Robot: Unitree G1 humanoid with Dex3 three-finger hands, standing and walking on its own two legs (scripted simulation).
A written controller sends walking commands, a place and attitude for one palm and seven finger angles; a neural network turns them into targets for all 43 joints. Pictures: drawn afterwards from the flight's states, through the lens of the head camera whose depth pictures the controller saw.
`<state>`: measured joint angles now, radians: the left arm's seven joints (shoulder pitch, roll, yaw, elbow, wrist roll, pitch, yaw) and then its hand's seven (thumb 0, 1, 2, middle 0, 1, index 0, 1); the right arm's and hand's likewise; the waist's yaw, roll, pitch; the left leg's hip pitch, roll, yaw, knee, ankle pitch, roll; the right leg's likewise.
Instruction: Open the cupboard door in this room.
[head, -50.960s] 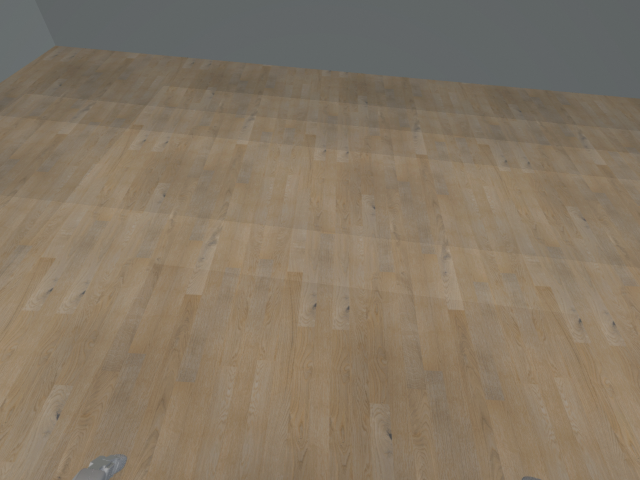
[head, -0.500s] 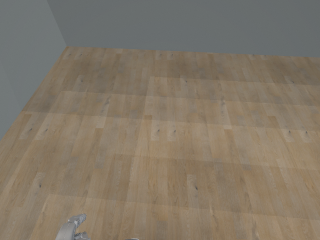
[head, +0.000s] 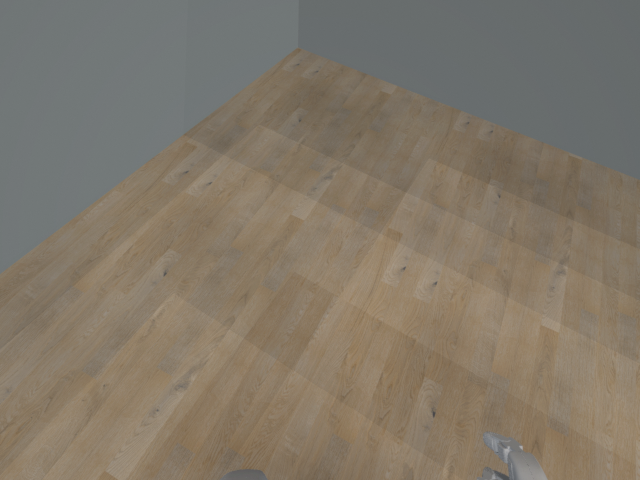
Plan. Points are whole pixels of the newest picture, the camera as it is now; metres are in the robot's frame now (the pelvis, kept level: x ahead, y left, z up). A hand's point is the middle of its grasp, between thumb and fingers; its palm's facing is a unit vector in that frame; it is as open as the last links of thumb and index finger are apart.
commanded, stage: turn to face it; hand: left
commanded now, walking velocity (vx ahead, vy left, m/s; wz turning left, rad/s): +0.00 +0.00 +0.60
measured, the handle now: out of the picture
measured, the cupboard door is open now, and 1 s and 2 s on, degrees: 41 41 41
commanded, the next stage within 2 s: none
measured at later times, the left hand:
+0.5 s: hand out of the picture +0.09 +0.17 -0.13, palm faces +0.23 -0.93 -0.29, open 7.4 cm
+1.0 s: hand out of the picture -0.08 +0.19 -0.17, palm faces +0.59 -0.77 -0.26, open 7.4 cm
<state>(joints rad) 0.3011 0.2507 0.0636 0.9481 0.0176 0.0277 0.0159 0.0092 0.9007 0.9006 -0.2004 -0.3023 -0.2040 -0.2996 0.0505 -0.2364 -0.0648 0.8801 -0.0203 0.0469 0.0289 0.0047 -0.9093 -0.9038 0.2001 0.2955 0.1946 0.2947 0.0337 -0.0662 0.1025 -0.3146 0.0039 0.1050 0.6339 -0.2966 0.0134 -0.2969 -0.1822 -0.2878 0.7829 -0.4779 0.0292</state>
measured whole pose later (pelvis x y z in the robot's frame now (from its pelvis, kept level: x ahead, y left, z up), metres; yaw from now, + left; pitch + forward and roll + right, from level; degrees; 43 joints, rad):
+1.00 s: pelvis +0.01 -0.02 +0.01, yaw +34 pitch +1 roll +0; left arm 0.22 0.28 0.08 0.93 0.02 0.07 0.02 0.01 0.91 0.90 -0.20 -0.30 -0.20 -0.30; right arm 0.10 -0.23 -0.06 0.88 -0.03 0.03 0.00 0.00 -0.91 -0.90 0.20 0.30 0.20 0.30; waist 0.02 -0.06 0.10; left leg -0.32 -0.02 0.05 0.60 -0.30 0.05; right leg -0.47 -0.11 -0.06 1.15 -0.48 0.07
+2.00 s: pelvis +0.02 -0.05 +0.02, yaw +69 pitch +0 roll -1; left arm 0.19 0.27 0.08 0.92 0.02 0.06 0.01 0.01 0.91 0.90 -0.20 -0.30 -0.20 -0.30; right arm 0.12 -0.22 -0.05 0.90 -0.03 0.03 0.00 0.00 -0.91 -0.90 0.20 0.30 0.20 0.30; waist 0.02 -0.05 0.09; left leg -0.27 -0.03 0.02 0.53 -0.26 0.06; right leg -0.50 -0.11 -0.02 1.14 -0.42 0.08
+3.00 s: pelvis +0.04 -0.06 +0.02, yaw +97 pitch +0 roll -1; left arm 0.23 0.24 0.06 0.97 0.02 0.05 0.01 0.01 0.91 0.90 -0.19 -0.30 -0.20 -0.30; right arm 0.12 -0.18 -0.02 0.94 -0.03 0.01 -0.01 0.00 -0.90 -0.90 0.21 0.30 0.20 0.30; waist 0.04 -0.03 0.07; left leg -0.21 -0.01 0.04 0.46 -0.25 0.05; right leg -0.44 -0.10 -0.02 1.03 -0.41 0.07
